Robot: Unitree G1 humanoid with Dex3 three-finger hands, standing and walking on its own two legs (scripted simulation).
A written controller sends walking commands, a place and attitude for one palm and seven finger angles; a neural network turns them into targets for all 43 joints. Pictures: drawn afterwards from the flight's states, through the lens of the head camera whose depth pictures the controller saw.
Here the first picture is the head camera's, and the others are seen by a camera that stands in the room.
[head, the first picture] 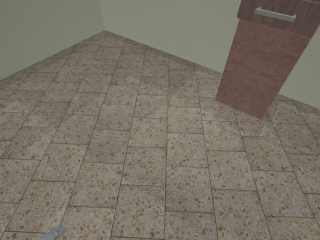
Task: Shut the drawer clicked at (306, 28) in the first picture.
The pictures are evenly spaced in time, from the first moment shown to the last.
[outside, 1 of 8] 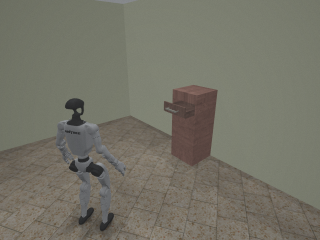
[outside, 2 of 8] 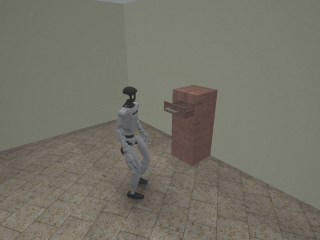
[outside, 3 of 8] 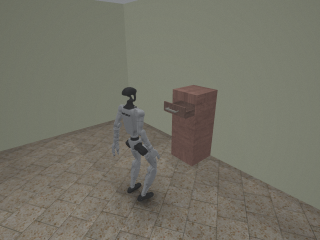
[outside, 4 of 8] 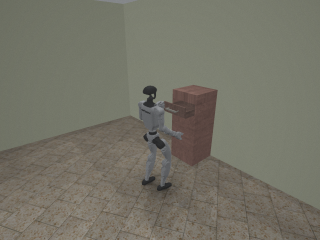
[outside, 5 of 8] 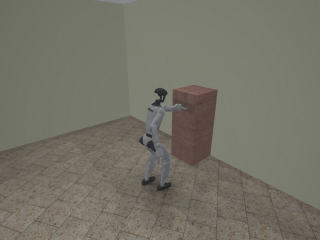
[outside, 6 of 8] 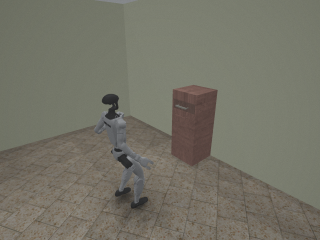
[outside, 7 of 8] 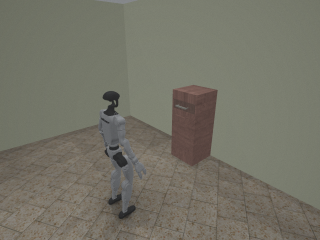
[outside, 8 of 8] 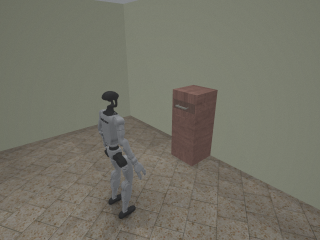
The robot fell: no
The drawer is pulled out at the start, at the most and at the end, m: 0.19 0.19 0.00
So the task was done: yes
